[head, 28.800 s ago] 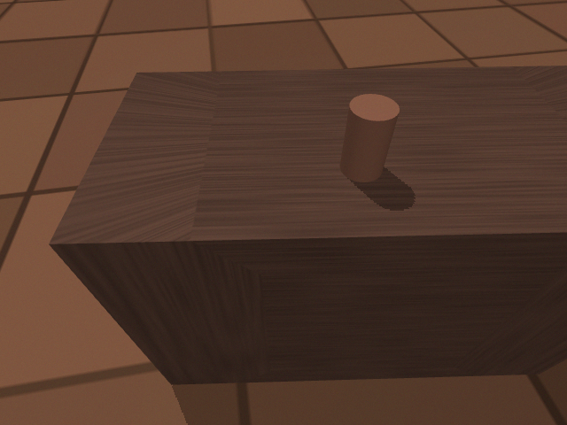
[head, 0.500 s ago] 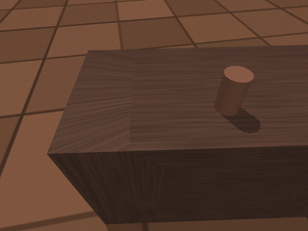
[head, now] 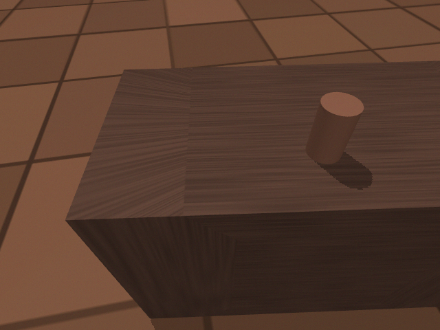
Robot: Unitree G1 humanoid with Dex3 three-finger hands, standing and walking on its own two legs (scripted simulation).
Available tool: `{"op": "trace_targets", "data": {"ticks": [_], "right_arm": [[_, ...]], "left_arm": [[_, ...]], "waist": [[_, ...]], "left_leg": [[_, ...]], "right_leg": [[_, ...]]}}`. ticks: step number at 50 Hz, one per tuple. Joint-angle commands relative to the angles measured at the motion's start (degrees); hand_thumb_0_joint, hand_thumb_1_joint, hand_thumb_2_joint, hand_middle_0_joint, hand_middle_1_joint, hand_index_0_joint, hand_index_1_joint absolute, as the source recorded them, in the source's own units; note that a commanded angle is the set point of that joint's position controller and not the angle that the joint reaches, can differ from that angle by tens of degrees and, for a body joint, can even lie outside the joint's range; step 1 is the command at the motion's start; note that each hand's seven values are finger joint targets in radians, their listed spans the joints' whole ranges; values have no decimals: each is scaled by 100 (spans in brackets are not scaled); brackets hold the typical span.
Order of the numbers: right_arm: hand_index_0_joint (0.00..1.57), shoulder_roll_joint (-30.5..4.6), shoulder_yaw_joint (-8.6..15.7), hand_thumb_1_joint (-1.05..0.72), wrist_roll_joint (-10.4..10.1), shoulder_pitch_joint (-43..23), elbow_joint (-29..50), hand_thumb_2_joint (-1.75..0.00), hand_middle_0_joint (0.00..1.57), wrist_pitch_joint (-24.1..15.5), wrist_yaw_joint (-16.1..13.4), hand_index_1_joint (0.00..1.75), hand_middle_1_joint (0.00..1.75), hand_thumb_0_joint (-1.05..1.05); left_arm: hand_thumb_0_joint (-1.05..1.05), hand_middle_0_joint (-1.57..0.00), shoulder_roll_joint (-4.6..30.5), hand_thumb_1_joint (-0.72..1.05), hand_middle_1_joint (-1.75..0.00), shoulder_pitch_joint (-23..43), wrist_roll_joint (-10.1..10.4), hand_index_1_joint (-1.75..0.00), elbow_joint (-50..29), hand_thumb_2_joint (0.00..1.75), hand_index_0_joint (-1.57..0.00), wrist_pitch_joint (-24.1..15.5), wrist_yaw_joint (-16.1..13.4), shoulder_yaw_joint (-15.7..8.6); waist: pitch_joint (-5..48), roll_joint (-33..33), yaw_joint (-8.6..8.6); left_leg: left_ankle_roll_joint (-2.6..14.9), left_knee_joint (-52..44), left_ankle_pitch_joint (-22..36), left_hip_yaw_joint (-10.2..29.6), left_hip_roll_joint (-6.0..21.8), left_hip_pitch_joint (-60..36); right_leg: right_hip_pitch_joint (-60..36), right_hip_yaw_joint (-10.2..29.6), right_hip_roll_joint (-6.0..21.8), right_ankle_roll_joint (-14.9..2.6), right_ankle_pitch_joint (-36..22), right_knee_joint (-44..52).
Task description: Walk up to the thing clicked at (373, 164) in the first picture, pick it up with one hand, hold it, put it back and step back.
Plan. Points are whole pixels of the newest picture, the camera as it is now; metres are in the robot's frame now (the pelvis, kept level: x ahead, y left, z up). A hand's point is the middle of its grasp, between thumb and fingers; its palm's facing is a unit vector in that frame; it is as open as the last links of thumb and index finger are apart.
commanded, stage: stand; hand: right
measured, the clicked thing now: (331, 129) +0.51 -0.23 +0.08
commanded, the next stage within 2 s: step back in 0.20 s
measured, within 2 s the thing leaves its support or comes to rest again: neither
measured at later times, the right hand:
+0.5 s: hand out of the picture +0.06 -0.29 -0.17, palm faces +0.00 +0.92 -0.38, open 7.4 cm
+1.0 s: hand out of the picture -0.08 -0.26 -0.16, palm faces +0.02 +0.91 -0.41, open 7.4 cm
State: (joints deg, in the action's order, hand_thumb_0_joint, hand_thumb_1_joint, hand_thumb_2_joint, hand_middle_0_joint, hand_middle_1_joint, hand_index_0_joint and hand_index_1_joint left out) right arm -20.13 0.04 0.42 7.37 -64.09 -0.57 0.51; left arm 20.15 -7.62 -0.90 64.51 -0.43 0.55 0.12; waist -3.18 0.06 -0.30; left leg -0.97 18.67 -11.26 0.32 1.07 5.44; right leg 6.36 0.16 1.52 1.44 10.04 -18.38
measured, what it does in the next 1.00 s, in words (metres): walks backwards: left foot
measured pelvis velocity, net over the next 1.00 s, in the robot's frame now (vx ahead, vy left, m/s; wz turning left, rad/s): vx -0.16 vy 0.02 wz -0.08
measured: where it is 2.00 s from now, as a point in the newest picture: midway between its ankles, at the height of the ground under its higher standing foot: outside the picture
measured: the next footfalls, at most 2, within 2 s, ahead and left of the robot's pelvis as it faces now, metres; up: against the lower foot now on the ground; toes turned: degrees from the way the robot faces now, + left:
left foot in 0.66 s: -0.07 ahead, +0.13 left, +0.00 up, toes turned -1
right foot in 1.04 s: -0.16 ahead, -0.10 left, +0.00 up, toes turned -1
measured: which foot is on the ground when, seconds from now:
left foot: down 0.00-0.44, up 0.46-0.64, down 0.66-1.00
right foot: down 0.00-0.66, up 0.68-1.00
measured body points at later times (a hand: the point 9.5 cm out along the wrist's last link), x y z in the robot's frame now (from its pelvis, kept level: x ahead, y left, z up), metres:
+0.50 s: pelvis -0.05 -0.01 -0.02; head +0.01 -0.01 +0.42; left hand +0.06 +0.31 -0.14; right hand +0.06 -0.33 -0.14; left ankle -0.04 +0.13 -0.72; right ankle +0.00 -0.13 -0.75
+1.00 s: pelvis -0.16 +0.02 -0.02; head -0.08 +0.02 +0.42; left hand -0.05 +0.33 -0.15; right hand -0.08 -0.30 -0.14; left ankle -0.11 +0.13 -0.75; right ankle -0.20 -0.11 -0.73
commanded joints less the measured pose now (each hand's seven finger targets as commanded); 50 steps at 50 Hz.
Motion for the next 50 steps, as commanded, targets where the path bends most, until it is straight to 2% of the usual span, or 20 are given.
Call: {"op": "trace_targets", "data": {"ticks": [1,9,10,14,19,21,22,23,25,27,29,31,32,33,34,35,38,45,48,50], "right_arm": [[20,-1216,219,-90,4,-148,338,-90,20,-110,-107,30,30,0],[20,-1225,215,-90,7,-186,366,-90,20,-117,-108,30,30,0],[20,-1588,383,-90,-58,-309,454,-90,20,-10,-86,30,30,0],[20,-1595,504,-90,-127,-179,743,-90,20,115,-80,30,30,0],[20,-1521,586,-90,-133,-369,1168,-90,20,263,-63,30,30,0],[20,-1313,561,-90,-125,-390,1300,-90,20,319,-45,30,30,0],[20,-1237,561,-90,-100,-289,1355,-90,20,369,-20,30,30,0],[20,-1268,581,-90,-40,-143,1401,-90,20,418,-12,30,30,0],[20,-1286,617,-90,-137,211,1329,-90,20,414,6,30,30,0],[20,-1370,633,-90,-124,628,1327,-90,20,373,-4,30,30,0],[20,-1323,634,-90,8,551,1335,-90,20,323,-8,30,30,0],[20,-1252,663,-90,128,824,1237,-90,20,244,-39,30,30,0],[20,-1420,715,-90,239,731,1302,-90,20,204,-70,30,30,0],[20,-2085,836,-90,335,415,1441,-90,20,179,-67,30,30,0],[20,-2498,898,-90,197,365,1554,-90,20,157,-44,30,30,0],[20,-2358,873,-90,171,259,1566,-90,20,121,-61,30,30,0],[20,-1661,662,-90,169,-389,1729,-90,20,83,-188,30,30,0],[20,-1627,709,-90,95,472,1806,-90,20,114,-254,30,30,0],[20,-1704,709,-90,96,273,1922,-90,20,169,-227,30,30,0],[20,-1715,706,-90,46,33,2001,-90,20,229,-192,30,30,0]], "left_arm": [[0,-20,1211,90,-30,185,21,-30,-331,90,-20,-109,-118,-247],[0,-20,1196,90,-30,152,29,-30,-318,90,-20,-101,-102,-246],[0,-20,1581,90,-30,263,140,-30,-585,90,-20,-34,-124,-440],[0,-20,1361,90,-30,154,154,-30,-929,90,-20,54,-166,-440],[0,-20,1478,90,-30,27,74,-30,-1218,90,-20,150,-148,-481],[0,-20,1835,90,-30,-19,47,-30,-1320,90,-20,140,-130,-613],[0,-20,2031,90,-30,189,-12,-30,-1468,90,-20,128,-150,-662],[0,-20,2128,90,-30,270,-110,-30,-1607,90,-20,107,-167,-684],[0,-20,1867,90,-30,789,-130,-30,-1799,90,-20,119,-195,-651],[0,-20,1822,90,-30,1002,-199,-30,-1964,90,-20,138,-234,-661],[0,-20,1694,90,-30,570,-186,-30,-1937,90,-20,198,-230,-625],[0,-20,1713,90,-30,583,-40,-30,-1987,90,-20,296,-187,-607],[0,-20,1479,90,-30,366,14,-30,-2026,90,-20,341,-174,-552],[0,-20,1096,90,-30,151,54,-30,-2077,90,-20,352,-189,-477],[0,-20,1346,90,-30,554,-52,-30,-2119,90,-20,358,-288,-564],[0,-20,1438,90,-30,720,-81,-30,-2026,90,-20,358,-327,-621],[0,-20,1350,90,-30,-95,73,-30,-1825,90,-20,327,-268,-650],[0,-20,1208,90,-30,111,-30,-30,-2165,90,-20,235,-168,-704],[0,-20,1119,90,-30,-208,-40,-30,-2075,90,-20,198,-127,-706],[0,-20,1011,90,-30,-747,-65,-30,-1816,90,-20,165,-122,-704]], "waist": [[378,-12,13],[384,31,-14],[-60,-35,18],[664,218,78],[836,172,4],[764,-566,-126],[675,-1326,-93],[577,-1338,-76],[492,-959,156],[641,-1167,258],[742,-988,9],[693,-887,187],[570,-335,128],[406,1310,-38],[407,1341,322],[281,1018,342],[224,871,-261],[534,745,259],[678,1023,162],[823,1017,-89]], "left_leg": [[209,-270,866,418,629,47],[202,-321,855,430,627,97],[357,200,1857,522,609,309],[715,640,2679,484,812,202],[819,1414,1432,448,579,702],[428,2662,125,94,-171,993],[326,3730,-1742,-14,-623,1270],[324,4480,-2364,451,-491,1322],[329,4775,-2092,714,-452,1280],[288,3888,-1845,502,-168,1224],[237,2542,-1801,241,-180,1360],[231,894,-632,-120,-295,738],[295,306,-24,610,147,526],[762,-36,1252,2543,1506,150],[1567,-28,1957,3027,2200,896],[1660,-25,2079,2933,2144,1246],[1233,608,2411,1308,1214,409],[1557,1021,2940,1293,1487,-616],[1319,1133,2182,1117,1313,-239],[1148,1511,1875,991,1258,105]], "right_leg": [[-107,440,613,-240,-965,240],[-120,432,597,-239,-855,212],[336,431,468,-270,-1896,-426],[272,155,241,-386,-1860,-1219],[522,548,466,-734,-1425,-1446],[744,1457,1296,-1317,-1763,-651],[896,2185,1943,-1765,-1969,-203],[1302,2433,2195,-1998,-1777,-132],[1489,1539,1680,-1734,-1489,-388],[1209,1272,1445,-1366,-1325,-716],[538,1202,1262,-1256,-1443,-1091],[793,1070,1061,-1018,-1256,-1660],[1265,891,657,-729,-542,-2188],[2493,400,-561,-344,1872,-3272],[2243,967,-843,-202,2911,-4231],[2074,1370,-898,-215,2835,-4912],[2569,1281,-852,-245,1713,-5347],[2259,770,-594,33,2015,-3756],[1456,271,-410,-74,1713,-2312],[704,17,-376,-181,688,-893]]}}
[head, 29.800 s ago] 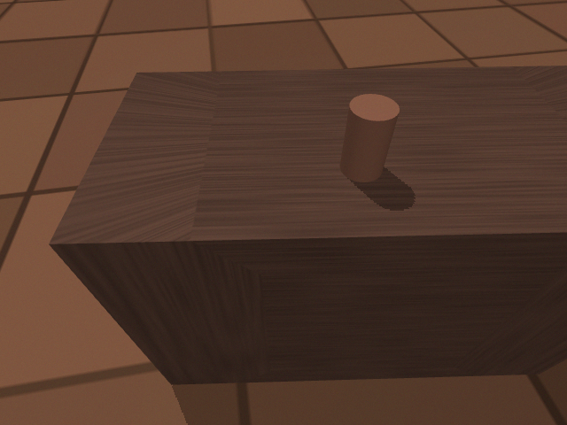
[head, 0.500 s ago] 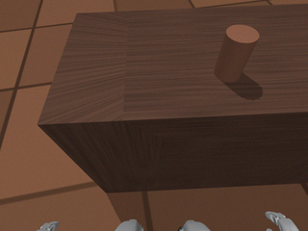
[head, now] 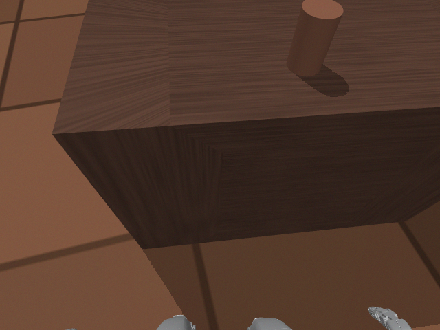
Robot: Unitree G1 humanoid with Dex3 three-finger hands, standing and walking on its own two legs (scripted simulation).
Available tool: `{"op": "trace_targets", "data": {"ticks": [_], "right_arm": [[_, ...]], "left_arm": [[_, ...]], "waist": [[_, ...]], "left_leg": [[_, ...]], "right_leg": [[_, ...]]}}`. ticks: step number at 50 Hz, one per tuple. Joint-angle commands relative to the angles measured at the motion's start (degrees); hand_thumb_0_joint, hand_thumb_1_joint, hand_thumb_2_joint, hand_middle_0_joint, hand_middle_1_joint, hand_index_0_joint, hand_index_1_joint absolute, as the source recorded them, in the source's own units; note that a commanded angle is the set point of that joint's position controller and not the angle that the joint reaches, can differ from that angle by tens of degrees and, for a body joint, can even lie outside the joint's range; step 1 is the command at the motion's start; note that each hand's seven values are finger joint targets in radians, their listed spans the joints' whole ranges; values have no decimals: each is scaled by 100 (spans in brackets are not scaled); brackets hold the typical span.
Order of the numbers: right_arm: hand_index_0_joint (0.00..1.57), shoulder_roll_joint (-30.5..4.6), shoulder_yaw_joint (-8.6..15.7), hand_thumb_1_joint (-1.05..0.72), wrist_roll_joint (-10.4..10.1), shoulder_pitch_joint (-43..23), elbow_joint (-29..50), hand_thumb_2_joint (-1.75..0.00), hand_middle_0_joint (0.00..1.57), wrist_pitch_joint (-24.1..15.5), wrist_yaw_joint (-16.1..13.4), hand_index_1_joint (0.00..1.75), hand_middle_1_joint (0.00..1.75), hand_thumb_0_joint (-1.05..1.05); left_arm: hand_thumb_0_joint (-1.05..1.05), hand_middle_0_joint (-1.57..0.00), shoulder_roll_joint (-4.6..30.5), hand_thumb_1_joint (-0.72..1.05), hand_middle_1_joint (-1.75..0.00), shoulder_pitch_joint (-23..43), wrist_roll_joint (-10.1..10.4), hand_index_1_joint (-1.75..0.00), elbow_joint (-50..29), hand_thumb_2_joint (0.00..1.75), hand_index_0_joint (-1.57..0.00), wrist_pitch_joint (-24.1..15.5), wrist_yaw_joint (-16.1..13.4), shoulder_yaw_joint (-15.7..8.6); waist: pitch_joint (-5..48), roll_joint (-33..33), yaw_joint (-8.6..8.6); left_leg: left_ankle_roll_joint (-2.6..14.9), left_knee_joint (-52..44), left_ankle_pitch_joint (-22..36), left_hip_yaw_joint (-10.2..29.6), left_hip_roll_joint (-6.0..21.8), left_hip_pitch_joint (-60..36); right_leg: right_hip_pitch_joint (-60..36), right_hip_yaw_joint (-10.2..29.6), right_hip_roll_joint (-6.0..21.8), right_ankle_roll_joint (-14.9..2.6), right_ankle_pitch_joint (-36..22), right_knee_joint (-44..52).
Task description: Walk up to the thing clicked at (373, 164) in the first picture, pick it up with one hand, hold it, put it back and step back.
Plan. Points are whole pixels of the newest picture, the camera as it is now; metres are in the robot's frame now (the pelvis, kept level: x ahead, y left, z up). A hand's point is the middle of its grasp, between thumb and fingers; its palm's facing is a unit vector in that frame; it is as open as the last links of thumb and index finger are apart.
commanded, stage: step back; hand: right
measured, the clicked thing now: (312, 39) +0.69 -0.20 +0.11
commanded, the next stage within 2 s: none
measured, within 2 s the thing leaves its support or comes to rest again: neither
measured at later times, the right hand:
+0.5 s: hand out of the picture -0.03 -0.28 -0.14, palm faces -0.09 +0.91 -0.40, open 7.4 cm
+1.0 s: hand out of the picture -0.20 -0.32 -0.16, palm faces -0.13 +0.91 -0.40, open 7.4 cm
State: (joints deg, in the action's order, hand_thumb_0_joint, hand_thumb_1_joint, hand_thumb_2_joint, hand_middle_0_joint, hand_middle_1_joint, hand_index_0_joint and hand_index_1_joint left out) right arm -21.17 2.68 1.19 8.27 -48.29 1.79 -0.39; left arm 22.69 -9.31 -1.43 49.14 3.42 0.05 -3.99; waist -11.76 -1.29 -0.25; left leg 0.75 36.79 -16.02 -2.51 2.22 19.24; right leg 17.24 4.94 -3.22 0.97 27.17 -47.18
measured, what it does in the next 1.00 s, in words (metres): walks backwards: right foot, then left foot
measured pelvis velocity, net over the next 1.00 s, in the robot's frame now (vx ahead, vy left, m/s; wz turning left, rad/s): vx -0.29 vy -0.05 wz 0.08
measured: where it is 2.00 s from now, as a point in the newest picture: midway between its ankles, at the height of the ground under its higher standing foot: outside the picture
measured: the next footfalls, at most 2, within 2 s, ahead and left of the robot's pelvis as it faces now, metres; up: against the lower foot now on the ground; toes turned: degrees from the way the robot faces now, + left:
right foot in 0.04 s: +0.01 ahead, -0.12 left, +0.00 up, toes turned +3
left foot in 0.38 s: -0.07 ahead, +0.11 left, +0.00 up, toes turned +1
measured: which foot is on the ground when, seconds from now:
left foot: down 0.00-0.06, up 0.08-0.36, down 0.38-0.72, up 0.74-1.00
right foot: up 0.00-0.02, down 0.04-0.40, up 0.42-0.68, down 0.70-1.00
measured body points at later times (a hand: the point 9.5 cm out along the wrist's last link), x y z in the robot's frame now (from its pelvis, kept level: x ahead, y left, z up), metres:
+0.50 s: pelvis -0.13 -0.02 +0.00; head -0.08 +0.00 +0.45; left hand -0.02 +0.30 -0.12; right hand -0.02 -0.32 -0.11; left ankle -0.11 +0.11 -0.72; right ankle -0.11 -0.14 -0.67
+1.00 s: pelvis -0.29 -0.05 -0.01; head -0.23 -0.05 +0.44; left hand -0.19 +0.28 -0.11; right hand -0.19 -0.37 -0.13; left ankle -0.32 +0.08 -0.72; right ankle -0.21 -0.17 -0.72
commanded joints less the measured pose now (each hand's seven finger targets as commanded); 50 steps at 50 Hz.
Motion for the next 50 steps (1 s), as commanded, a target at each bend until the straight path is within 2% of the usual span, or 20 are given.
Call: {"op": "trace_targets", "data": {"ticks": [1,2,3,4,7,13,18,19,20,21,24,30,33,34,35,36,37,40,46,50], "right_arm": [[20,-1499,382,-90,-85,-69,420,-90,20,14,-88,30,30,0],[20,-1283,296,-90,-119,0,464,-90,20,15,-75,30,30,0],[20,-1040,249,-90,-172,-273,555,-90,20,15,-101,30,30,0],[20,-1210,340,-90,-127,-346,462,-90,20,62,-172,30,30,0],[20,-1284,299,-90,-218,215,210,-90,20,32,-181,30,30,0],[20,-1117,186,-90,-104,169,347,-90,20,-94,-197,30,30,0],[20,-1216,351,-90,26,636,170,-90,20,-163,-117,30,30,0],[20,-1566,448,-90,131,562,247,-90,20,-187,-111,30,30,0],[20,-2122,545,-90,36,233,342,-90,20,-157,-42,30,30,0],[20,-2207,598,-90,88,223,377,-90,20,-183,-45,30,30,0],[20,-1575,406,-90,82,-291,441,-90,20,-204,-132,30,30,0],[20,-1546,445,-90,84,14,521,-90,20,-117,-132,30,30,0],[20,-1610,402,-90,-4,-158,551,-90,20,26,-84,30,30,0],[20,-1426,328,-90,-48,-72,567,-90,20,48,-60,30,30,0],[20,-1117,251,-90,-83,-39,654,-90,20,62,-41,30,30,0],[20,-1113,311,-90,-97,-249,679,-90,20,87,-157,30,30,0],[20,-1358,401,-90,-113,-273,614,-90,20,117,-170,30,30,0],[20,-1294,326,-90,-166,277,351,-90,20,65,-164,30,30,0],[20,-1209,299,-90,-4,215,454,-90,20,23,-123,30,30,0],[20,-1262,404,-90,76,932,123,-90,20,-20,-78,30,30,0]], "left_arm": [[0,-20,864,90,-30,-680,-65,-30,-221,90,-20,-272,-94,-325],[0,-20,1237,90,-30,-578,-130,-30,-307,90,-20,-315,-110,-433],[0,-20,1768,90,-30,-329,-46,-30,-398,90,-20,-292,-78,-533],[0,-20,1946,90,-30,-80,-128,-30,-591,90,-20,-331,-84,-551],[0,-20,1307,90,-30,469,-13,-30,-791,90,-20,-313,-139,-402],[0,-20,1105,90,-30,-198,-70,-30,-874,90,-20,-210,-200,-369],[0,-20,1175,90,-30,76,24,-30,-1032,90,-20,-97,-112,-290],[0,-20,991,90,-30,-33,39,-30,-1079,90,-20,-84,-91,-239],[0,-20,994,90,-30,341,67,-30,-1109,90,-20,-101,-130,-303],[0,-20,1132,90,-30,613,-31,-30,-1070,90,-20,-94,-182,-389],[0,-20,1029,90,-30,-57,104,-30,-710,90,-20,-64,-132,-398],[0,-20,888,90,-30,-184,12,-30,-694,90,-20,-182,-57,-337],[0,-20,792,90,-30,-714,-33,-30,-303,90,-20,-276,-86,-312],[0,-20,1057,90,-30,-692,-98,-30,-311,90,-20,-314,-102,-391],[0,-20,1509,90,-30,-737,-146,-30,-355,90,-20,-345,-97,-522],[0,-20,2131,90,-30,-286,-126,-30,-532,90,-20,-311,-86,-621],[0,-20,1994,90,-30,4,-106,-30,-681,90,-20,-361,-112,-584],[0,-20,1380,90,-30,560,-105,-30,-763,90,-20,-324,-169,-444],[0,-20,1361,90,-30,-3,-121,-30,-742,90,-20,-237,-259,-403],[0,-20,1334,90,-30,132,15,-30,-806,90,-20,-115,-197,-271]], "waist": [[1722,922,-160],[1628,97,-93],[1290,-1242,-212],[1086,-1365,-313],[1084,-496,123],[1479,-817,-313],[1632,-632,-2],[1704,224,-17],[1501,1469,129],[1266,1406,346],[1102,678,-201],[1423,1234,39],[1616,1152,-161],[1619,835,-149],[1423,-412,-145],[1253,-1558,-378],[904,-1146,-225],[907,-481,122],[1236,-824,-288],[1590,-740,63]], "left_leg": [[733,-79,2022,1153,1001,-841],[392,335,1066,969,549,85],[11,1350,-946,482,-618,672],[-66,2774,-2205,973,-629,521],[-47,3292,-1544,1262,-793,694],[-186,1015,-1404,746,-447,864],[111,-1256,648,498,-206,-831],[489,-1430,1194,1798,793,-1262],[1338,-1774,1730,2913,1892,-540],[1834,-1917,1959,3461,2300,-119],[1249,-1362,2486,1779,1357,-400],[1208,-760,2448,1536,1240,-1335],[849,-121,2054,1168,877,-795],[551,42,1222,1123,617,-76],[200,883,-379,971,-209,1101],[-4,2373,-2038,942,-765,920],[-25,3284,-1989,1518,-531,680],[-92,3527,-1237,1281,-809,772],[-121,1148,-1446,742,-426,642],[109,-1239,64,322,-389,-762]], "right_leg": [[-858,-328,193,-209,-1723,2475],[-1238,771,776,-431,-2190,2447],[-643,2145,1905,-1337,-2757,2730],[117,2881,2624,-1975,-3331,2792],[-282,1085,1673,-1390,-4343,2112],[-1767,921,1569,-1356,-4838,1550],[-577,781,1256,-747,-3122,1152],[327,560,782,-456,-1939,565],[537,-374,-185,-207,323,-465],[592,307,-185,-155,1053,-1680],[977,640,-315,-204,336,-2547],[539,9,203,2,232,242],[-689,-582,25,-110,-1357,2477],[-1137,-67,249,-239,-1698,2387],[-1285,1553,1287,-576,-1527,2583],[150,2826,2594,-1676,-1927,2986],[822,2990,2770,-1845,-2036,3080],[377,1058,1762,-1332,-3059,2223],[-950,940,1823,-1243,-3441,1823],[-323,688,1455,-742,-2616,1145]]}}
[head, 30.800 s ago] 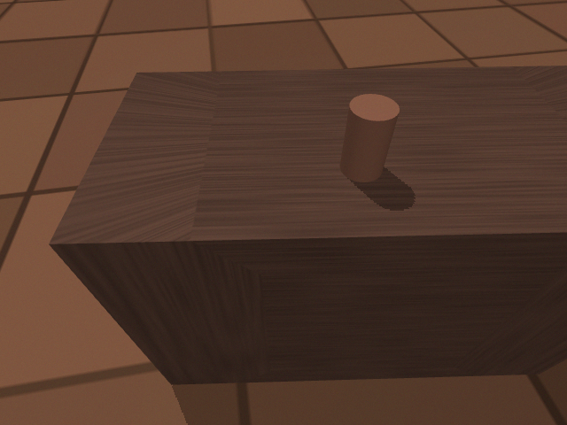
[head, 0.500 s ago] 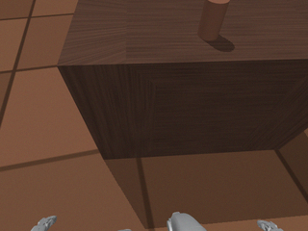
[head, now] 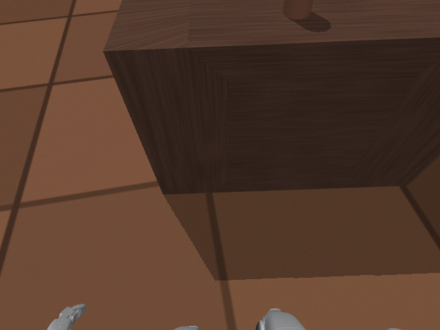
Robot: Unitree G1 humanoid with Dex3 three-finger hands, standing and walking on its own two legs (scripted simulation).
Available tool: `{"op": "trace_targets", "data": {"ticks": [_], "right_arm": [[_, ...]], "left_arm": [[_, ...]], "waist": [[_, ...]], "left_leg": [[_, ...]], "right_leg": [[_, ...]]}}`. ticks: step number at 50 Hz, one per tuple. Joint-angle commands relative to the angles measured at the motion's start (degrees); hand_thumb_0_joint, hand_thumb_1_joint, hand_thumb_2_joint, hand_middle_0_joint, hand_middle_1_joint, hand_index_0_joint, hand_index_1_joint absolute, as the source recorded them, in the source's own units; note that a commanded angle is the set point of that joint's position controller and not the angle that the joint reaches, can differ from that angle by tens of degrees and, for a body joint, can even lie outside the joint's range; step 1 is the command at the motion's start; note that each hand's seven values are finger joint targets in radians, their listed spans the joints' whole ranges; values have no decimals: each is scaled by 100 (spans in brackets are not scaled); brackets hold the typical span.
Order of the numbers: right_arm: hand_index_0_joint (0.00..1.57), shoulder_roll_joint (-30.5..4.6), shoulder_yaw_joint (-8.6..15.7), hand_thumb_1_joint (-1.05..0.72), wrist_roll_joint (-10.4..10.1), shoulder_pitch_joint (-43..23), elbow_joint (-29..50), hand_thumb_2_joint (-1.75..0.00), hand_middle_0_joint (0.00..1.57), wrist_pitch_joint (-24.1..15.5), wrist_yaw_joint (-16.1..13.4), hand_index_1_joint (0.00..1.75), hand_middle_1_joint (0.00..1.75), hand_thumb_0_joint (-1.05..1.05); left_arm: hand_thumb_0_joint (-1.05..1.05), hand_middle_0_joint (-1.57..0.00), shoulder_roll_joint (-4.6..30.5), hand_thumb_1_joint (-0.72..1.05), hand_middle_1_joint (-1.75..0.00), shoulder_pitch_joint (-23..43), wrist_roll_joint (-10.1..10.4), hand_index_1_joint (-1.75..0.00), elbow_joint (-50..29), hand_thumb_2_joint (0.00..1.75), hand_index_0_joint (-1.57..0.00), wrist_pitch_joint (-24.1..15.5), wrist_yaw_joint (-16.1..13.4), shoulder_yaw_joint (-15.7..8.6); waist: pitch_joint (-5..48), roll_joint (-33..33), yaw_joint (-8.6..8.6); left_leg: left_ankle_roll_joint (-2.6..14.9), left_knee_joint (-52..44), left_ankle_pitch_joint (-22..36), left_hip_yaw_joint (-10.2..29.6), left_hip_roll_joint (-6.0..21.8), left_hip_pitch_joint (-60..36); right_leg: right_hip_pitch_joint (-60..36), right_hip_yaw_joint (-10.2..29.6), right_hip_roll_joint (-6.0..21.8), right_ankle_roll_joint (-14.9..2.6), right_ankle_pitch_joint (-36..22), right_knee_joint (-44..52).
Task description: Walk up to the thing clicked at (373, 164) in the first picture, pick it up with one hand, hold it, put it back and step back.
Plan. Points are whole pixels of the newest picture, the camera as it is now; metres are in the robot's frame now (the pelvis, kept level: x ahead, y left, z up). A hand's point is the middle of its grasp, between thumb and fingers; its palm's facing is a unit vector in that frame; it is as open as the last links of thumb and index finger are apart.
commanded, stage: step back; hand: right
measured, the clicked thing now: out of the picture +0.96 -0.23 +0.12
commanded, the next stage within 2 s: stand in 1.50 s
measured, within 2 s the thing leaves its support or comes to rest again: neither
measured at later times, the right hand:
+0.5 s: hand out of the picture -0.06 -0.28 -0.14, palm faces +0.00 +0.93 -0.36, open 7.4 cm
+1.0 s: hand out of the picture -0.12 -0.26 -0.14, palm faces -0.03 +0.94 -0.35, open 7.4 cm
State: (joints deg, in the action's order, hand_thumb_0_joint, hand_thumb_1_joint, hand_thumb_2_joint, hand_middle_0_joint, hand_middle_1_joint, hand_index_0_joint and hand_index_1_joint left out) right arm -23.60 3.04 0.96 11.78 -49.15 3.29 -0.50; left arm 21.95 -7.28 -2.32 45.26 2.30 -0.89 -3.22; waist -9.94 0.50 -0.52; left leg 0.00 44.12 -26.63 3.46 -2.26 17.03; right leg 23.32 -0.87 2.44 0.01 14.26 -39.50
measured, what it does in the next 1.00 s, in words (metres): walks backwards: left foot, then right foot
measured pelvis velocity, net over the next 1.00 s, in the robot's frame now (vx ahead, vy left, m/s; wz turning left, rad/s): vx -0.19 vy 0.00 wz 0.00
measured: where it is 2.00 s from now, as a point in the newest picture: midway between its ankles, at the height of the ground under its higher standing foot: outside the picture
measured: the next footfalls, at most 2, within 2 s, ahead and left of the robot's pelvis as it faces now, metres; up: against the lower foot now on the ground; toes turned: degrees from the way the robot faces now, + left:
left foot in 0.02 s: +0.02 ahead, +0.12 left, +0.00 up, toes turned -3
right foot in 0.32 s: -0.13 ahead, -0.12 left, +0.00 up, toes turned +0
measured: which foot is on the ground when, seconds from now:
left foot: up 0.00-0.00, down 0.02-0.34, up 0.36-0.62, down 0.64-1.00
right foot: down 0.00-0.04, up 0.06-0.30, down 0.32-1.00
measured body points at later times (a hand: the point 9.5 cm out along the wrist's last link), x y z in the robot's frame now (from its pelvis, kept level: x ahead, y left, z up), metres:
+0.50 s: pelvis -0.16 -0.01 +0.01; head -0.13 -0.04 +0.46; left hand -0.09 +0.30 -0.10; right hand -0.06 -0.33 -0.12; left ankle -0.14 +0.14 -0.65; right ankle -0.15 -0.12 -0.72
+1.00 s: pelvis -0.19 +0.00 +0.01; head -0.18 -0.01 +0.46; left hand -0.14 +0.31 -0.11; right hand -0.11 -0.31 -0.12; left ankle -0.19 +0.13 -0.70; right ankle -0.17 -0.12 -0.72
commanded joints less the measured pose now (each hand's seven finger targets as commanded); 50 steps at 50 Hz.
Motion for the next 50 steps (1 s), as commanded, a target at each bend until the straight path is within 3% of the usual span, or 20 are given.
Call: {"op": "trace_targets", "data": {"ticks": [1,2,3,7,12,15,16,17,18,19,21,28,31,32,34,37,43,45,46,50], "right_arm": [[20,-1319,458,-90,164,460,251,-90,20,-183,-60,30,30,0],[20,-1960,527,-90,137,0,399,-90,20,-146,14,30,30,0],[20,-2067,581,-90,183,-95,470,-90,20,-179,23,30,30,0],[20,-1346,324,-90,135,-734,527,-90,20,-220,-91,30,30,0],[20,-1288,337,-90,128,-300,495,-90,20,-112,-58,30,30,0],[20,-1348,319,-90,23,-482,481,-90,20,5,-21,30,30,0],[20,-1100,243,-90,26,-366,472,-90,20,8,-6,30,30,0],[20,-717,138,-90,-14,-373,573,-90,20,-29,-5,30,30,0],[20,-895,249,-90,25,-711,595,-90,20,5,-123,30,30,0],[20,-1152,351,-90,-8,-657,534,-90,20,31,-125,30,30,0],[20,-1039,281,-90,-77,-126,210,-90,20,-23,-103,30,30,0],[20,-977,268,-90,114,-426,175,-90,20,-241,29,30,30,0],[20,-868,313,-90,88,294,-262,-90,20,-353,72,30,30,0],[20,-945,384,-90,112,415,-390,-90,20,-402,53,30,30,0],[20,-1730,453,-90,220,67,-234,-90,20,-459,26,30,30,0],[20,-1211,249,-90,195,-536,-130,-90,20,-583,3,30,30,0],[20,-952,225,-90,109,-450,-170,-90,20,-388,73,30,30,0],[20,-596,129,-90,69,-424,-118,-90,20,-387,54,30,30,0],[20,-884,233,-90,93,-349,-192,-90,20,-381,18,30,30,0],[20,-840,262,-90,79,-48,-427,-90,20,-464,52,30,30,0]], "left_arm": [[0,-20,1182,90,-30,-212,123,-30,-420,90,-20,17,-83,-287],[0,-20,1129,90,-30,121,178,-30,-497,90,-20,-18,-124,-295],[0,-20,1285,90,-30,459,80,-30,-477,90,-20,-6,-180,-401],[0,-20,1178,90,-30,-376,210,-30,-22,90,-20,29,-99,-399],[0,-20,992,90,-30,-298,117,-30,-24,90,-20,-91,-32,-318],[0,-20,940,90,-30,-889,44,-30,347,90,-20,-188,-48,-311],[0,-20,1201,90,-30,-864,-28,-30,378,90,-20,-244,-64,-382],[0,-20,1771,90,-30,-794,-87,-30,295,90,-20,-284,-64,-557],[0,-20,2302,90,-30,-405,-84,-30,130,90,-20,-272,-64,-645],[0,-20,2093,90,-30,-115,-17,-30,13,90,-20,-323,-95,-605],[0,-20,1470,90,-30,446,12,-30,-18,90,-20,-330,-99,-430],[0,-20,1578,90,-30,-391,-87,-30,217,90,-20,-358,-14,-535],[0,-20,1575,90,-30,-118,-17,-30,224,90,-20,-277,58,-429],[0,-20,1294,90,-30,-257,-29,-30,224,90,-20,-255,77,-302],[0,-20,1074,90,-30,94,115,-30,220,90,-20,-249,86,-235],[0,-20,1124,90,-30,-100,159,-30,466,90,-20,-295,173,-269],[0,-20,1062,90,-30,-628,46,-30,854,90,-20,-459,118,-314],[0,-20,1681,90,-30,-769,-13,-30,869,90,-20,-562,43,-443],[0,-20,1871,90,-30,-452,-11,-30,750,90,-20,-584,55,-468],[0,-20,1503,90,-30,-92,19,-30,671,90,-20,-614,37,-356]], "waist": [[1461,-15,34],[1253,1393,102],[1082,1251,348],[918,664,-291],[1153,1098,43],[1536,977,-188],[1475,494,-151],[1207,-1035,-175],[903,-1610,-457],[571,-1058,-224],[682,-207,196],[712,-1038,-442],[873,-1020,-8],[949,-445,42],[656,1114,215],[257,426,-75],[661,496,-186],[673,-865,-294],[406,-741,-208],[682,-709,-49]], "left_leg": [[544,-2252,1374,1175,1022,-931],[1424,-2602,1817,2520,2249,-242],[1923,-2761,2100,3011,2632,468],[1316,-1910,3268,1055,1682,131],[1292,-1571,3455,1003,1616,-895],[935,-1074,2684,768,1422,-515],[651,-732,1654,696,1083,312],[209,208,60,346,32,1718],[14,1536,-964,597,-129,1226],[-11,2352,-737,1097,31,1001],[22,2428,14,883,-318,1062],[-83,-68,-548,64,150,948],[137,-1983,374,-508,32,-746],[184,-2337,537,-219,102,-1339],[1186,-3402,-2688,3061,2199,-266],[909,-3083,-1084,1710,1523,192],[491,-1862,-536,550,1003,712],[75,-163,-414,42,136,1507],[11,400,-553,161,282,1058],[84,2,-92,55,465,490]], "right_leg": [[-95,987,404,-349,-280,-308],[344,-27,-585,-58,1857,-1442],[91,756,-588,-23,2420,-2584],[232,962,-704,-67,1496,-3149],[-155,320,-412,92,1558,-534],[-1359,-47,-507,-62,196,1658],[-1867,696,-151,-179,119,1799],[-2023,2550,1024,-593,378,2014],[-229,3641,2259,-1646,264,2372],[299,3515,2265,-1702,188,2413],[-250,1645,1177,-1065,-780,1606],[-1193,1934,1251,-1080,2460,1983],[-394,1289,935,-750,2107,1628],[-55,970,640,-573,1956,1056],[875,112,-158,-37,1901,-684],[209,581,-34,-77,1021,-961],[-1885,110,-396,-120,363,1607],[-1828,2896,1226,-793,2218,2609],[-921,3361,1815,-1248,2688,2720],[-840,2099,1342,-1026,1142,2223]]}}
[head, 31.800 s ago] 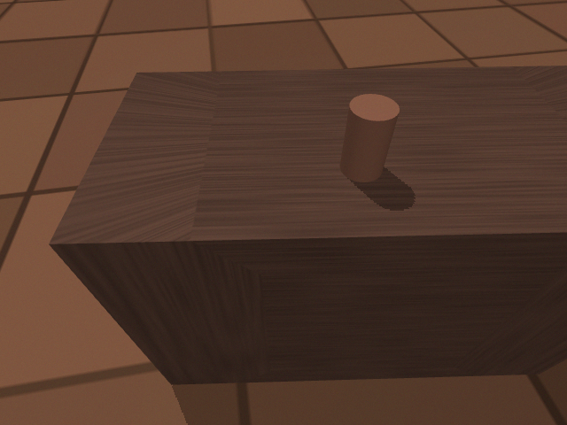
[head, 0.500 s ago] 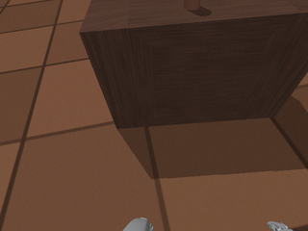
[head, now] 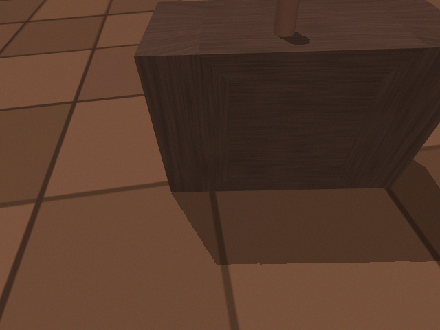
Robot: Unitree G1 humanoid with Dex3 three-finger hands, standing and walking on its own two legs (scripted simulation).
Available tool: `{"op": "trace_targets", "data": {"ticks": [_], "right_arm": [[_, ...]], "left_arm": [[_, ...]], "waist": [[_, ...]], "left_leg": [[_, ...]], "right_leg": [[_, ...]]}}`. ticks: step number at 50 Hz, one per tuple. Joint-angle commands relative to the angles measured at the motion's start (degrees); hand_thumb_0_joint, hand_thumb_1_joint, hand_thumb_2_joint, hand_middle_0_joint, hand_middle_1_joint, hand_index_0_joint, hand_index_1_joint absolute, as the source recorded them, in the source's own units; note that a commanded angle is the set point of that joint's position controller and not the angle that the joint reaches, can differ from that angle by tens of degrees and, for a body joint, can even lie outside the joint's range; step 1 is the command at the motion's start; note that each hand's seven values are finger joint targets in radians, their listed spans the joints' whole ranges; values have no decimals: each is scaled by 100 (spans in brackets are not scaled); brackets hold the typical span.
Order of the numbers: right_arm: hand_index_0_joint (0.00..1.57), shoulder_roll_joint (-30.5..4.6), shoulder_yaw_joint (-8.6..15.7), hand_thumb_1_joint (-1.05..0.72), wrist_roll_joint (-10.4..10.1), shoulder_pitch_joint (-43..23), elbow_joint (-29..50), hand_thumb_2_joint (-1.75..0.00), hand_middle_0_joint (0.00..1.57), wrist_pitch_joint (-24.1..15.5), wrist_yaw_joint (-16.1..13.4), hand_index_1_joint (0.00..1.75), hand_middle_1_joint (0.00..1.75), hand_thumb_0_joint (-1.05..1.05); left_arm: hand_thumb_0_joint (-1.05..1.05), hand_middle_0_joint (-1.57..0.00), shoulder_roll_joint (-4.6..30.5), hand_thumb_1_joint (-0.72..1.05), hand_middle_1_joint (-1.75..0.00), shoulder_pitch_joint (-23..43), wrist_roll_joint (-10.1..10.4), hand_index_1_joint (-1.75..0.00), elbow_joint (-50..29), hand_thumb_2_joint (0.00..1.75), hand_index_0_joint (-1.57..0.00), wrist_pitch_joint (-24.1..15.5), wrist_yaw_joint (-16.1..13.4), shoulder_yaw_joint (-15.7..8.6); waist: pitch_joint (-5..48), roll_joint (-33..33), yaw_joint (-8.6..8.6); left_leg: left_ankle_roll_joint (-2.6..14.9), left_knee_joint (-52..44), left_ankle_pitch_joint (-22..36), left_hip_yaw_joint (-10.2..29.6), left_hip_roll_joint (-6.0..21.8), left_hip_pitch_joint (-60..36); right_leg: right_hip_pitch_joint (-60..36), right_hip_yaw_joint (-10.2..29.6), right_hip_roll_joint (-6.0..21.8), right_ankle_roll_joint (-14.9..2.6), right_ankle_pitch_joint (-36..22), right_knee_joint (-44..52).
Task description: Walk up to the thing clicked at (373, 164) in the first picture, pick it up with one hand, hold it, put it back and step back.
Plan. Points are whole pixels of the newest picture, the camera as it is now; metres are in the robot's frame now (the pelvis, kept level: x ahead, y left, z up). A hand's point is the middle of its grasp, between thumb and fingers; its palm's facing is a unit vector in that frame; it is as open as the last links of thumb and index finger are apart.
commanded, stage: step back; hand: right
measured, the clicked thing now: (286, 13) +1.16 -0.22 +0.10
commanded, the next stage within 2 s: stand in 0.50 s
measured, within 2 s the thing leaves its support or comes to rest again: neither
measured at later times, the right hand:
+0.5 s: hand out of the picture +0.16 -0.23 -0.14, palm faces +0.01 +0.94 -0.34, open 7.4 cm
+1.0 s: hand out of the picture +0.10 -0.23 -0.14, palm faces +0.00 +0.95 -0.33, open 7.4 cm
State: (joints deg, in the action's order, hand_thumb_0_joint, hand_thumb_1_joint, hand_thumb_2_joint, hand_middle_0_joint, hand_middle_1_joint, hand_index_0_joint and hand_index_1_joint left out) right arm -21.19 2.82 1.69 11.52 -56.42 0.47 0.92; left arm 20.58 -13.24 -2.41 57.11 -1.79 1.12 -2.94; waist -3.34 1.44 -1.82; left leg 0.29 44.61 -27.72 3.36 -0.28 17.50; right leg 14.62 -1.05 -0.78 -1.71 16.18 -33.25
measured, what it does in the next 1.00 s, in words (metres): stands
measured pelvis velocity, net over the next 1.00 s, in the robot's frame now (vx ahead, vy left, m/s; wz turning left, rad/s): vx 0.02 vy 0.02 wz -0.01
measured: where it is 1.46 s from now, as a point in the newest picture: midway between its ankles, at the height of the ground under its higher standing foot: outside the picture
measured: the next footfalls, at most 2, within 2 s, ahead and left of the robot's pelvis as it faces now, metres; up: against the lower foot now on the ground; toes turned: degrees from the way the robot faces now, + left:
none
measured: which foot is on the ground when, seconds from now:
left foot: down 0.00-1.00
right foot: down 0.00-1.00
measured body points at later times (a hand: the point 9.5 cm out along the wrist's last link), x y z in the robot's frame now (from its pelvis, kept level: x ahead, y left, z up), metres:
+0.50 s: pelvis +0.04 +0.02 +0.01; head +0.06 +0.02 +0.45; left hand +0.15 +0.33 -0.12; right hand +0.16 -0.28 -0.12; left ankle +0.03 +0.14 -0.73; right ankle +0.02 -0.11 -0.73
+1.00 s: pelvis +0.02 +0.02 +0.02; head +0.02 +0.02 +0.47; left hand +0.09 +0.32 -0.12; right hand +0.10 -0.28 -0.11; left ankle +0.03 +0.14 -0.73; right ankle +0.02 -0.11 -0.73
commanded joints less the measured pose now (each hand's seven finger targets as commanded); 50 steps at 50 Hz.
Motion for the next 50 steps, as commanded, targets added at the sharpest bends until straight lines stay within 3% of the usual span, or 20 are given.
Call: {"op": "trace_targets", "data": {"ticks": [1,3,4,5,6,7,8,10,11,13,17,24,25,26,29,32,35,38,43,50], "right_arm": [[20,-1014,264,-90,4,120,239,-90,20,-210,-76,30,30,0],[20,-905,273,-90,27,273,94,-90,20,-250,-87,30,30,0],[20,-975,296,-90,53,147,127,-90,20,-278,-115,30,30,0],[20,-1200,343,-90,99,61,154,-90,20,-305,-144,30,30,0],[20,-1398,316,-90,68,-299,231,-90,20,-331,-149,30,30,0],[20,-1541,327,-90,11,-552,255,-90,20,-310,-118,30,30,0],[20,-1427,298,-90,38,-683,238,-90,20,-297,-106,30,30,0],[20,-1235,209,-90,5,-788,194,-90,20,-295,-110,30,30,0],[20,-1189,198,-90,-19,-771,182,-90,20,-297,-122,30,30,0],[20,-1099,185,-90,-60,-598,76,-90,20,-287,-151,30,30,0],[20,-1100,208,-90,-77,-637,-34,-90,20,-252,-161,30,30,0],[20,-1052,201,-90,-73,-964,-136,-90,20,-202,-161,30,30,0],[20,-1050,110,-90,-141,-942,-130,-90,20,-227,-154,30,30,0],[20,-1113,128,-90,-140,-945,-153,-90,20,-248,-151,30,30,0],[20,-1082,81,-90,-137,-1028,-214,-90,20,-255,-147,30,30,0],[20,-1062,63,-90,-147,-1075,-244,-90,20,-264,-152,30,30,0],[20,-1037,56,-90,-150,-1166,-283,-90,20,-264,-147,30,30,0],[20,-1033,27,-90,-135,-1199,-341,-90,20,-245,-129,30,30,0],[20,-1024,26,-90,-136,-1112,-427,-90,20,-253,-104,30,30,0],[20,-1066,19,-90,-110,-1003,-509,-90,20,-227,-79,30,30,0]], "left_arm": [[0,-20,1634,90,-30,657,32,-30,-553,90,-20,-186,-146,-371],[0,-20,1457,90,-30,782,89,-30,-568,90,-20,-115,-122,-259],[0,-20,1271,90,-30,664,102,-30,-567,90,-20,-94,-116,-162],[0,-20,1056,90,-30,607,137,-30,-578,90,-20,-79,-105,-79],[0,-20,918,90,-30,574,233,-30,-496,90,-20,-24,-99,-58],[0,-20,1166,90,-30,527,206,-30,-360,90,-20,-7,-131,-142],[0,-20,1145,90,-30,539,171,-30,-350,90,-20,-42,-132,-107],[0,-20,1159,90,-30,484,174,-30,-236,90,-20,-113,-145,-106],[0,-20,1253,90,-30,384,186,-30,-182,90,-20,-142,-166,-135],[0,-20,1394,90,-30,527,197,-30,-173,90,-20,-155,-186,-170],[0,-20,1290,90,-30,769,203,-30,-170,90,-20,-118,-229,-117],[0,-20,1291,90,-30,946,169,-30,-74,90,-20,-89,-242,-104],[0,-20,1090,90,-30,999,252,-30,79,90,-20,-52,-221,-3],[0,-20,1076,90,-30,1018,256,-30,84,90,-20,-39,-223,-5],[0,-20,1102,90,-30,1130,233,-30,177,90,-20,-6,-219,11],[0,-20,1109,90,-30,1145,213,-30,263,90,-20,-17,-214,9],[0,-20,1142,90,-30,1130,216,-30,347,90,-20,-23,-205,14],[0,-20,1131,90,-30,1246,207,-30,397,90,-20,-9,-178,26],[0,-20,1140,90,-30,1172,179,-30,473,90,-20,-38,-158,39],[0,-20,1137,90,-30,1003,179,-30,567,90,-20,-18,-131,49]], "waist": [[130,-984,167],[240,-897,298],[308,-657,303],[436,-46,276],[305,438,91],[187,393,29],[179,247,-3],[341,439,-48],[536,448,-46],[711,130,78],[915,-79,132],[799,-220,127],[733,-176,202],[765,-88,183],[677,-63,194],[833,-61,184],[780,-50,155],[464,7,176],[487,-113,196],[190,-38,179]], "left_leg": [[43,-584,224,-149,240,126],[39,-1672,994,-389,22,-709],[98,-2064,1394,-107,158,-1033],[281,-2389,1536,839,827,-1213],[615,-2826,765,1752,1471,-659],[934,-2735,527,1660,1695,-7],[815,-2584,909,1323,1497,-49],[376,-2187,2103,602,971,-154],[264,-1902,2649,348,805,-203],[131,-1608,3171,42,555,-476],[248,-1604,3758,25,678,-903],[241,-1740,3280,-57,673,-834],[228,-2107,3694,236,775,-1110],[219,-2153,4005,252,839,-1187],[171,-2382,3862,235,831,-1240],[120,-2462,4092,168,832,-1462],[102,-2612,3564,137,797,-1526],[68,-2873,2565,165,763,-1154],[66,-2966,2281,178,757,-1183],[72,-3196,1188,313,749,-897]], "right_leg": [[83,1777,1527,-782,557,1430],[412,1149,1151,-513,-107,923],[551,913,986,-355,-641,588],[807,643,678,-139,-870,37],[736,246,140,81,316,-267],[17,219,197,78,920,-340],[-105,230,190,42,701,62],[-613,485,396,-19,-659,627],[-856,588,533,-45,-1309,669],[-940,814,776,-156,-2156,558],[-821,648,718,-120,-2461,474],[-873,721,756,-114,-2308,611],[-762,684,714,-19,-2485,744],[-892,607,687,31,-2493,785],[-1026,568,664,83,-2213,1038],[-1184,554,707,94,-2405,1149],[-1129,597,750,110,-2109,1389],[-1076,649,739,127,-1386,1607],[-992,678,774,106,-1218,1746],[-673,698,720,95,-391,1851]]}}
